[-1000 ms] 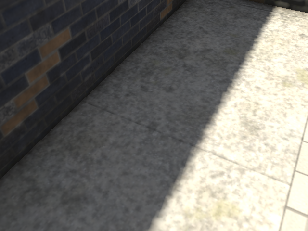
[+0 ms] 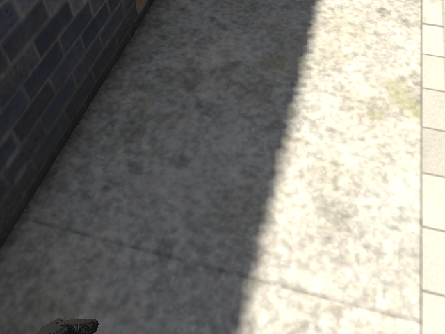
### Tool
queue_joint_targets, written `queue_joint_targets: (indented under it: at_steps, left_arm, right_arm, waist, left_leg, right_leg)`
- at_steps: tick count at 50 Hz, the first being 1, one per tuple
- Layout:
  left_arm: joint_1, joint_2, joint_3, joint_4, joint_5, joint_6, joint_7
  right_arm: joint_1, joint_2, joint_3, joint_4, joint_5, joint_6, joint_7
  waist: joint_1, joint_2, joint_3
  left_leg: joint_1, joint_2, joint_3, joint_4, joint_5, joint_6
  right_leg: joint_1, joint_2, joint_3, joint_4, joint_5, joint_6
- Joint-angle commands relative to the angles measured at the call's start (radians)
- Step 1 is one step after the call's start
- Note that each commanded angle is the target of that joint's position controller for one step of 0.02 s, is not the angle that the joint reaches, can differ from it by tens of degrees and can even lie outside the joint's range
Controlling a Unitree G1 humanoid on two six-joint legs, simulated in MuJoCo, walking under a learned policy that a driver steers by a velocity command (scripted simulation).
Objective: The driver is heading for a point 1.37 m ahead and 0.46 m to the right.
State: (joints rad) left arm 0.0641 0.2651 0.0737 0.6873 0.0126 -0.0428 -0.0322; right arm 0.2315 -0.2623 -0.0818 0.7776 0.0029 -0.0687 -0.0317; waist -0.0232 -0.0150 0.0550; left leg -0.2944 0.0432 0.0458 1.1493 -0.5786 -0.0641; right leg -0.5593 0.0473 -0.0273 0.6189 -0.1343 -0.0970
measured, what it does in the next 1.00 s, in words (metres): steps on the spot, turning right: left foot, then right foot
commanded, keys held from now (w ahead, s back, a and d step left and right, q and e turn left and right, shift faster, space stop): e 0.92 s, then no key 0.08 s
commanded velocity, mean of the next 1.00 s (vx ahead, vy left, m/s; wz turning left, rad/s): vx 0.05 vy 0.00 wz -0.58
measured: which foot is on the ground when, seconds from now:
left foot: up 0.00-0.42, down 0.44-0.82, up 0.84-1.00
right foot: down 0.00-0.44, up 0.46-0.80, down 0.82-1.00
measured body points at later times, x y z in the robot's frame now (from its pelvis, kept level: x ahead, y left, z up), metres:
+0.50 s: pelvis +0.10 +0.03 +0.01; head +0.13 +0.03 +0.46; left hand +0.36 +0.24 -0.08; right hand +0.19 -0.28 -0.07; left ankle +0.17 +0.14 -0.72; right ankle +0.09 -0.07 -0.69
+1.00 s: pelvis +0.07 -0.01 +0.03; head +0.08 -0.06 +0.47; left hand +0.35 +0.13 -0.05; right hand +0.04 -0.33 -0.09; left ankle +0.15 +0.13 -0.62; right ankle +0.03 -0.09 -0.72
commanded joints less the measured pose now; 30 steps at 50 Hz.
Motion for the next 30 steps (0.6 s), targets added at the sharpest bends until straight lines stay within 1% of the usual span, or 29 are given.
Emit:
queue_joint_targets:
  at_steps: [1,2,3,4,5,6,8,10,11,13,15,16,18,19,20,21,22,23,24,25,26,27,28,29,30]
  left_arm:
    - [0.147,0.154,0.048,-0.073,-0.021,0.007,0.021]
    - [0.098,0.121,0.038,-0.085,-0.031,0.014,0.027]
    - [0.073,0.113,0.035,-0.092,-0.024,0.017,0.029]
    - [0.061,0.120,0.037,-0.097,-0.013,0.018,0.029]
    - [0.057,0.130,0.041,-0.098,-0.007,0.015,0.031]
    - [0.062,0.140,0.045,-0.098,-0.004,0.013,0.034]
    - [0.078,0.157,0.051,-0.095,-0.009,0.018,0.047]
    - [0.075,0.159,0.052,-0.101,-0.020,0.035,0.061]
    - [0.070,0.159,0.053,-0.107,-0.024,0.044,0.066]
    - [0.062,0.157,0.053,-0.120,-0.026,0.059,0.074]
    - [0.064,0.157,0.054,-0.129,-0.023,0.069,0.075]
    - [0.067,0.156,0.054,-0.131,-0.021,0.072,0.074]
    - [0.071,0.152,0.052,-0.137,-0.020,0.078,0.070]
    - [0.071,0.149,0.050,-0.141,-0.021,0.080,0.067]
    - [0.062,0.144,0.047,-0.146,-0.026,0.082,0.066]
    - [0.048,0.137,0.044,-0.153,-0.034,0.086,0.067]
    - [0.065,0.106,0.036,-0.162,-0.031,0.087,0.068]
    - [0.147,0.059,0.026,-0.161,-0.021,0.084,0.064]
    - [0.113,0.136,0.047,-0.189,-0.026,0.067,0.058]
    - [0.107,0.203,0.069,-0.168,-0.024,0.059,0.052]
    - [0.109,0.202,0.073,-0.146,-0.031,0.069,0.052]
    - [0.118,0.179,0.068,-0.128,-0.032,0.086,0.056]
    - [0.119,0.152,0.060,-0.131,-0.031,0.096,0.055]
    - [0.111,0.121,0.049,-0.136,-0.035,0.102,0.052]
    - [0.091,0.100,0.041,-0.147,-0.040,0.102,0.051]
  right_arm:
    - [-0.023,-0.109,-0.007,-0.121,0.004,-0.032,-0.001]
    - [-0.043,-0.115,-0.013,-0.122,-0.013,-0.016,-0.016]
    - [-0.035,-0.125,-0.021,-0.131,-0.015,0.003,-0.022]
    - [-0.029,-0.120,-0.023,-0.139,-0.016,0.016,-0.025]
    - [-0.019,-0.102,-0.019,-0.141,-0.018,0.023,-0.028]
    - [-0.017,-0.089,-0.015,-0.141,-0.021,0.025,-0.032]
    - [-0.038,-0.076,-0.010,-0.146,-0.025,0.028,-0.039]
    - [-0.069,-0.074,-0.007,-0.153,-0.022,0.036,-0.041]
    - [-0.090,-0.074,-0.007,-0.159,-0.020,0.040,-0.040]
    - [-0.136,-0.073,-0.006,-0.173,-0.014,0.046,-0.037]
    - [-0.165,-0.074,-0.006,-0.181,-0.010,0.043,-0.031]
    - [-0.173,-0.076,-0.007,-0.184,-0.008,0.038,-0.028]
    - [-0.180,-0.078,-0.007,-0.186,-0.003,0.026,-0.019]
    - [-0.175,-0.079,-0.009,-0.185,-0.001,0.021,-0.014]
    - [-0.153,-0.076,-0.010,-0.179,0.001,0.015,-0.008]
    - [-0.108,-0.078,-0.015,-0.164,0.001,0.011,-0.001]
    - [-0.071,-0.119,-0.029,-0.155,-0.009,0.010,0.001]
    - [-0.086,-0.200,-0.047,-0.174,-0.027,0.023,-0.006]
    - [-0.053,-0.203,-0.053,-0.167,-0.056,0.030,-0.002]
    - [-0.073,-0.160,-0.046,-0.185,-0.048,0.033,-0.008]
    - [-0.109,-0.117,-0.035,-0.191,-0.033,0.039,-0.015]
    - [-0.135,-0.094,-0.026,-0.200,-0.019,0.045,-0.017]
    - [-0.146,-0.098,-0.024,-0.198,-0.010,0.050,-0.021]
    - [-0.145,-0.105,-0.023,-0.196,-0.013,0.057,-0.024]
    - [-0.138,-0.111,-0.026,-0.192,-0.019,0.062,-0.027]
  waist:
    - [0.081,0.000,-0.369]
    - [0.051,0.016,-0.288]
    - [0.015,0.000,-0.251]
    - [-0.005,-0.015,-0.232]
    - [-0.017,-0.028,-0.227]
    - [-0.019,-0.034,-0.232]
    - [-0.011,-0.038,-0.260]
    - [-0.004,-0.056,-0.276]
    - [0.001,-0.066,-0.271]
    - [0.017,-0.089,-0.246]
    - [0.033,-0.112,-0.221]
    - [0.040,-0.125,-0.213]
    - [0.050,-0.142,-0.209]
    - [0.048,-0.149,-0.207]
    - [0.030,-0.150,-0.206]
    - [0.000,-0.143,-0.200]
    - [0.002,-0.088,-0.212]
    - [0.066,0.179,-0.227]
    - [0.033,0.369,-0.215]
    - [0.027,0.256,-0.215]
    - [0.033,0.180,-0.192]
    - [0.039,0.137,-0.170]
    - [0.040,0.130,-0.152]
    - [0.040,0.131,-0.139]
    - [0.030,0.154,-0.135]
  left_leg:
    - [-0.469,0.005,-0.140,0.275,0.083,0.002]
    - [-0.439,0.027,-0.129,0.219,0.124,-0.004]
    - [-0.372,0.038,-0.133,0.181,0.144,-0.002]
    - [-0.333,0.032,-0.126,0.149,0.151,0.000]
    - [-0.317,0.026,-0.117,0.110,0.159,-0.003]
    - [-0.320,0.016,-0.114,0.063,0.181,-0.007]
    - [-0.339,0.001,-0.122,-0.018,0.231,-0.019]
    - [-0.345,-0.006,-0.139,-0.084,0.286,-0.027]
    - [-0.342,-0.011,-0.145,-0.121,0.308,-0.027]
    - [-0.333,-0.024,-0.154,-0.195,0.330,-0.026]
    - [-0.311,-0.037,-0.161,-0.271,0.322,-0.022]
    - [-0.294,-0.044,-0.163,-0.309,0.308,-0.019]
    - [-0.245,-0.060,-0.161,-0.394,0.273,-0.007]
    - [-0.209,-0.070,-0.156,-0.453,0.267,0.001]
    - [-0.147,-0.078,-0.146,-0.551,0.304,0.013]
    - [-0.046,-0.071,-0.136,-0.687,0.409,0.030]
    - [0.090,0.029,-0.192,-0.727,0.526,0.066]
    - [0.214,0.260,-0.378,-0.720,0.844,0.180]
    - [0.201,0.401,-0.589,-0.778,0.971,0.349]
    - [0.191,0.394,-0.541,-0.763,0.939,0.363]
    - [0.172,0.318,-0.426,-0.745,0.889,0.310]
    - [0.156,0.263,-0.344,-0.738,0.849,0.268]
    - [0.137,0.245,-0.298,-0.743,0.843,0.257]
    - [0.117,0.213,-0.239,-0.759,0.817,0.245]
    - [0.121,0.192,-0.197,-0.771,0.785,0.237]
  right_leg:
    - [0.693,-0.310,0.436,-0.172,0.620,-0.254]
    - [0.541,-0.274,0.390,-0.203,0.563,-0.228]
    - [0.412,-0.250,0.365,-0.234,0.535,-0.218]
    - [0.335,-0.234,0.357,-0.251,0.526,-0.210]
    - [0.291,-0.220,0.337,-0.253,0.564,-0.204]
    - [0.278,-0.207,0.323,-0.247,0.604,-0.199]
    - [0.290,-0.194,0.324,-0.229,0.597,-0.183]
    - [0.298,-0.177,0.345,-0.223,0.446,-0.156]
    - [0.290,-0.166,0.359,-0.227,0.338,-0.141]
    - [0.273,-0.150,0.399,-0.239,0.132,-0.120]
    - [0.271,-0.145,0.440,-0.240,0.020,-0.116]
    - [0.279,-0.145,0.458,-0.232,0.016,-0.116]
    - [0.305,-0.148,0.494,-0.198,0.081,-0.116]
    - [0.315,-0.145,0.511,-0.178,0.127,-0.112]
    - [0.313,-0.131,0.517,-0.152,0.168,-0.098]
    - [0.281,-0.103,0.512,-0.121,0.162,-0.073]
    - [0.195,-0.054,0.475,-0.043,0.021,-0.031]
    - [0.041,0.084,0.293,0.188,-0.387,0.039]
    - [-0.125,0.123,0.172,0.408,-0.547,0.099]
    - [-0.146,0.058,0.185,0.580,-0.485,0.131]
    - [-0.147,0.037,0.169,0.638,-0.413,0.149]
    - [-0.145,0.022,0.154,0.682,-0.371,0.165]
    - [-0.146,0.014,0.136,0.707,-0.332,0.174]
    - [-0.129,0.007,0.101,0.675,-0.298,0.176]
    - [-0.120,0.000,0.070,0.614,-0.271,0.178]
Velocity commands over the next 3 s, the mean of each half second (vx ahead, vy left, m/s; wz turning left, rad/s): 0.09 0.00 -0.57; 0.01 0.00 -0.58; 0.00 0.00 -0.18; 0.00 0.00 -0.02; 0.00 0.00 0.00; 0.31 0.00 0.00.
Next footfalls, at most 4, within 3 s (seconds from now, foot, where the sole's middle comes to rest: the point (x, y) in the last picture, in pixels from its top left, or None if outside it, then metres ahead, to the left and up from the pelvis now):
0.44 left None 0.21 0.13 -0.75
0.82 right None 0.06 -0.11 -0.75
1.28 left None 0.19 0.08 -0.75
2.80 right None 0.10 -0.15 -0.75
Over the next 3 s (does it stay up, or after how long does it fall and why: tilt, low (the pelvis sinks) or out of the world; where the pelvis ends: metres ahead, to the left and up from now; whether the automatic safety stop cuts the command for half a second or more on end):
stays up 0.17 -0.09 0.03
